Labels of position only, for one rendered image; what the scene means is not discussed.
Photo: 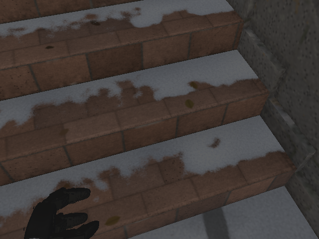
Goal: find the left robot hand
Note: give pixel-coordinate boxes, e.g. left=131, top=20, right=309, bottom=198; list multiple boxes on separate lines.
left=23, top=187, right=100, bottom=239

